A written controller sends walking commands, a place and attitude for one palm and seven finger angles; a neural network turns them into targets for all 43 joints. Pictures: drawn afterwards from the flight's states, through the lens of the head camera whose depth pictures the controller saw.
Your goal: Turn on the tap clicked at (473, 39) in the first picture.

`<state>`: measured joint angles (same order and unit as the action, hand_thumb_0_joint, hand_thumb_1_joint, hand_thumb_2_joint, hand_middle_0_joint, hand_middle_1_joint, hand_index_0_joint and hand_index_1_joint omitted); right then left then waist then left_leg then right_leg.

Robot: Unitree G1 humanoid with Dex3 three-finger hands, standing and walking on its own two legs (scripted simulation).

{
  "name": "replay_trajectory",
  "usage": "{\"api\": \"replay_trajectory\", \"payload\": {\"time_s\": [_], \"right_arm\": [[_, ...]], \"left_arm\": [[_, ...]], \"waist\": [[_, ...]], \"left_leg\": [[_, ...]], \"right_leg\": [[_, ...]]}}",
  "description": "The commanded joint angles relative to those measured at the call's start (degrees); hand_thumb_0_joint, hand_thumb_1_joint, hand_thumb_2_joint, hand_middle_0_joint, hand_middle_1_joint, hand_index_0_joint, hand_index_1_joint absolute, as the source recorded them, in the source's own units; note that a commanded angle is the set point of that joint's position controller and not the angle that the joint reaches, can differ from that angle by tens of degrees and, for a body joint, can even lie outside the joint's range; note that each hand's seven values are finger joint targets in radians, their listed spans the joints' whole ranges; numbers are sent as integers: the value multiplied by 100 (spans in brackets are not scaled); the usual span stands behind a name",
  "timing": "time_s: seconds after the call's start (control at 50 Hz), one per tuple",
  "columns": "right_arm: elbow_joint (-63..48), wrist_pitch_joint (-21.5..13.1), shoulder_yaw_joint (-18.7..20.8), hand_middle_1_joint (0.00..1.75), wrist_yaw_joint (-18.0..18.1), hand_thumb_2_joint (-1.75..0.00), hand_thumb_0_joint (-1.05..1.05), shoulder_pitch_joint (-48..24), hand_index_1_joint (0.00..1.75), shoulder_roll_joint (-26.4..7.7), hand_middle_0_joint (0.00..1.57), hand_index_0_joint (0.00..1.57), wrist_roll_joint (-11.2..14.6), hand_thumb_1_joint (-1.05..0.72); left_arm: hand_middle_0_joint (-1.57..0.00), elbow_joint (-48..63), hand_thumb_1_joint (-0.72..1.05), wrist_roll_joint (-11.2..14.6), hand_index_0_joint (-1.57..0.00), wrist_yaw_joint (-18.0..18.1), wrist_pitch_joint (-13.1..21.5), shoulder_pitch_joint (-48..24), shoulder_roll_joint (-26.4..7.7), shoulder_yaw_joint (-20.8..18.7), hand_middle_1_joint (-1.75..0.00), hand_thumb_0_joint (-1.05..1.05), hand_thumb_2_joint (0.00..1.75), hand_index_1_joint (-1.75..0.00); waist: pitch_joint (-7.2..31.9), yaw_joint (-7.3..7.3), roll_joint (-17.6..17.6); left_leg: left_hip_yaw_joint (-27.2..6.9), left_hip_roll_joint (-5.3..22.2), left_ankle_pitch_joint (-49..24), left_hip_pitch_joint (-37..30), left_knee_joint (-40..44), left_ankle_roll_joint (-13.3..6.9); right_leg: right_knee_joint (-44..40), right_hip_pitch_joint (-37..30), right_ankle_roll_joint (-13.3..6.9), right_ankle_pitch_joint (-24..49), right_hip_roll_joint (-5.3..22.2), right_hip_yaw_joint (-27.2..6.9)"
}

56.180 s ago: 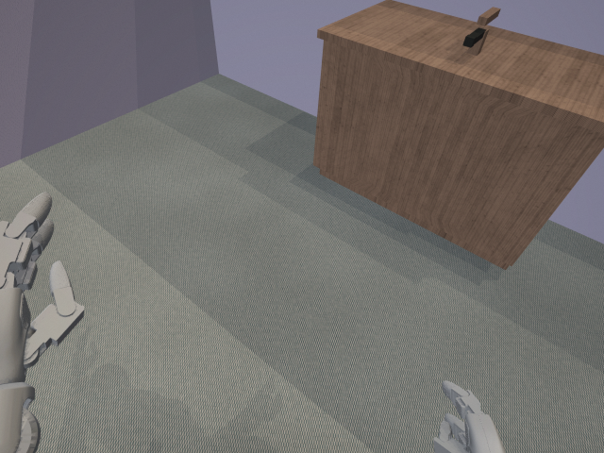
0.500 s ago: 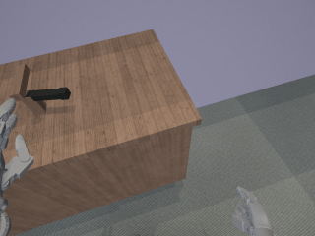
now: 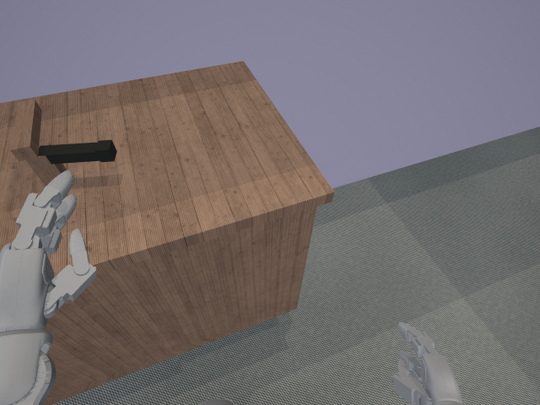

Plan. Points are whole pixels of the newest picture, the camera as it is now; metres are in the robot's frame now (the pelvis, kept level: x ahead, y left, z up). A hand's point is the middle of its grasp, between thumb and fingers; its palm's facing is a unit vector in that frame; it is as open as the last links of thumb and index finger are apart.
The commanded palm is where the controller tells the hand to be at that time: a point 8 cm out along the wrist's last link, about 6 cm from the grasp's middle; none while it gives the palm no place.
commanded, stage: come to a stop and stand still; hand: left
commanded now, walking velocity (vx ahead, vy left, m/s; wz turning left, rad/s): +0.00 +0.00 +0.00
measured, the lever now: (106, 151) +0.51 +0.34 +0.07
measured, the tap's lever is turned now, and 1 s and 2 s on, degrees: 75 75 75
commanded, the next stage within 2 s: look again from close up in 1.28 s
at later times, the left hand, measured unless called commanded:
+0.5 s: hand out of the picture +0.17 +0.30 +0.17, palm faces +0.38 -0.85 -0.37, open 7.5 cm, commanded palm +0.11 +0.33 +0.19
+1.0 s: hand out of the picture +0.20 +0.28 +0.18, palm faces +0.38 -0.85 -0.37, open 7.5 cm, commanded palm +0.14 +0.32 +0.19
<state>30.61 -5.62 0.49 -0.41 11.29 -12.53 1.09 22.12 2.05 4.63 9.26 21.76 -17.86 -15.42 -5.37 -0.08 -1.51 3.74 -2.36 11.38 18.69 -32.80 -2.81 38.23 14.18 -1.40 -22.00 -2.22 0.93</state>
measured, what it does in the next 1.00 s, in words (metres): stands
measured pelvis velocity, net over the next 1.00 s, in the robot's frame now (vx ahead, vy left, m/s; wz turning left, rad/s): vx -0.01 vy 0.03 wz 0.03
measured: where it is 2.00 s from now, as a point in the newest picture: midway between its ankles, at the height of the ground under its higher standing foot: outside the picture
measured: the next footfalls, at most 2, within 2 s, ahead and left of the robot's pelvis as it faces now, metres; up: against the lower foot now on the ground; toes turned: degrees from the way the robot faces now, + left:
none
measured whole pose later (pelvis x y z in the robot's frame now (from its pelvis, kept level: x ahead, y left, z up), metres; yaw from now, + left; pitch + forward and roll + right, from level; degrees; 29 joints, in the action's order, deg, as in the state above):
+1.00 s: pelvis -0.01 +0.03 +0.02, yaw +2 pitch -1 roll -1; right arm 32.8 -6.3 -1.9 1.9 12.2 -11.3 -0.8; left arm 25.2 2.1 5.8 11.5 23.1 -21.6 -18.8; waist -1.7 0.8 -1.2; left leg -1.8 -3.1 10.1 12.1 -23.2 -2.8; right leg 20.0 9.2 -1.4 -10.0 -2.8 -0.2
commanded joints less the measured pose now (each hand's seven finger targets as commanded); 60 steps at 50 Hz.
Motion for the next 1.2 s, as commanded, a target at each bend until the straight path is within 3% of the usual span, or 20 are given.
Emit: {"api": "replay_trajectory", "payload": {"time_s": [0.0,0.02,0.06,0.08,0.12,0.14,0.16,0.18,0.2,0.22,0.26,0.32,0.38,0.4,0.44,0.58,0.74,0.8,0.94,1.18], "right_arm": [[-1062,-302,194,30,134,-90,0,-583,30,-526,20,20,8,-90],[-1004,-337,225,30,156,-90,0,-507,30,-501,20,20,-9,-90],[-914,-424,128,30,167,-90,0,-476,30,-455,20,20,-24,-90],[-801,-459,83,30,167,-90,0,-409,30,-394,20,20,-57,-90],[-578,-526,47,30,181,-90,0,-231,30,-421,20,20,-122,-90],[-481,-572,110,30,212,-90,0,-219,30,-573,20,20,-146,-90],[-508,-579,148,30,217,-90,0,-247,30,-704,20,20,-143,-90],[-565,-553,152,30,208,-90,0,-267,30,-702,20,20,-101,-90],[-641,-548,141,30,217,-90,0,-273,30,-673,20,20,-20,-90],[-580,-504,94,30,209,-90,0,-258,30,-644,20,20,-96,-90],[-555,-451,111,30,199,-90,0,-360,30,-659,20,20,-148,-90],[-671,-445,100,30,226,-90,0,-493,30,-659,20,20,-141,-90],[-711,-470,87,30,235,-90,0,-562,30,-642,20,20,-166,-90],[-740,-470,80,30,245,-90,0,-619,30,-651,20,20,-197,-90],[-697,-487,83,30,252,-90,0,-514,30,-596,20,20,-190,-90],[-596,-444,90,30,272,-90,0,-404,30,-590,20,20,-174,-90],[-593,-409,27,30,345,-90,0,-543,30,-602,20,20,-155,-90],[-656,-424,28,30,332,-90,0,-606,30,-586,20,20,-171,-90],[-656,-373,54,30,302,-90,0,-489,30,-576,20,20,-135,-90],[-626,-244,82,30,391,-90,0,-521,30,-642,20,20,-83,-90]], "left_arm": [[-20,2712,90,43,-20,307,759,-979,-2396,-2104,-30,0,90,-30],[-20,2514,90,147,-20,293,726,-646,-1963,-1867,-30,0,90,-30],[-20,2491,90,180,-20,309,675,-388,-1644,-1628,-30,0,90,-30],[-20,2361,90,183,-20,331,664,-322,-1529,-1543,-30,0,90,-30],[-20,1833,90,118,-20,348,671,-239,-1247,-1282,-30,0,90,-30],[-20,1512,90,99,-20,346,660,-200,-1119,-1154,-30,0,90,-30],[-20,1310,90,51,-20,327,639,-234,-1000,-997,-30,0,90,-30],[-20,1135,90,-3,-20,291,602,-353,-1014,-914,-30,0,90,-30],[-20,593,90,10,-20,252,503,-48,-817,-773,-30,0,90,-30],[-20,985,90,-20,-20,199,502,-302,-1016,-781,-30,0,90,-30],[-20,1169,90,-81,-20,158,535,-585,-1058,-746,-30,0,90,-30],[-20,1609,90,-121,-20,170,593,-673,-1151,-827,-30,0,90,-30],[-20,1827,90,-166,-20,201,649,-616,-1301,-997,-30,0,90,-30],[-20,1976,90,-193,-20,202,668,-742,-1461,-1153,-30,0,90,-30],[-20,1781,90,-207,-20,206,696,-778,-1324,-1096,-30,0,90,-30],[-20,1047,90,-147,-20,160,583,-724,-910,-669,-30,0,90,-30],[-20,1128,90,-204,-20,238,542,-1225,-1035,-602,-30,0,90,-30],[-20,1475,90,-167,-20,248,583,-1111,-1324,-867,-30,0,90,-30],[-20,1499,90,56,-20,209,591,-62,-1248,-1021,-30,0,90,-30],[-20,1530,90,114,-20,233,468,-314,-1202,-846,-30,0,90,-30]], "waist": [[873,160,-310],[718,147,-465],[777,150,24],[870,119,149],[1155,32,410],[1189,53,780],[1112,117,1157],[973,161,1044],[826,165,629],[913,125,1001],[751,123,896],[824,146,543],[785,193,712],[764,200,1073],[749,208,1173],[764,154,391],[711,210,594],[822,209,655],[1446,218,520],[1382,152,364]], "left_leg": [[-633,141,1103,242,-580,65],[-560,-39,906,-14,-1447,206],[-791,138,871,-86,-1672,262],[-793,228,836,-170,-1020,251],[-639,212,72,-975,738,254],[-974,451,-287,-1244,1156,180],[-1701,976,-641,-1080,1446,-33],[-1879,1222,-704,-706,1517,-225],[-1701,1128,-1292,-636,1353,-238],[-1928,1101,-1311,-607,1562,-47],[-2116,1165,-346,-365,1946,105],[-1842,993,956,-145,2069,113],[-1673,839,2193,497,2350,74],[-1615,799,2487,674,2513,89],[-1613,789,2722,794,2616,101],[-1160,506,1507,-355,1850,192],[-1341,588,1552,-102,2196,149],[-1100,435,775,-307,1889,187],[-923,385,-1420,-901,1233,305],[-872,377,-1506,-1120,1125,232]], "right_leg": [[-2417,-125,-171,-190,1343,-2032],[-2831,427,-578,-379,1880,-2591],[-2703,533,-973,93,1987,-2466],[-2424,252,-980,447,1819,-2064],[-1641,-51,-476,807,1080,-1005],[-1196,30,-223,778,636,-643],[-805,90,-4,649,260,-325],[-698,-61,84,524,178,-271],[-829,-115,109,872,110,-227],[-791,-120,104,619,184,-152],[-773,-241,80,234,138,-225],[-1257,-691,78,631,142,-241],[-1392,-1306,83,567,103,-241],[-1333,-1429,79,488,55,-205],[-1287,-1579,74,542,-30,-112],[-2217,-579,-5,338,237,-511],[-2014,-822,79,730,151,-435],[-2131,-828,25,952,232,-463],[-1914,-1060,-12,2306,360,-392],[-2015,-827,51,2465,412,-429]]}}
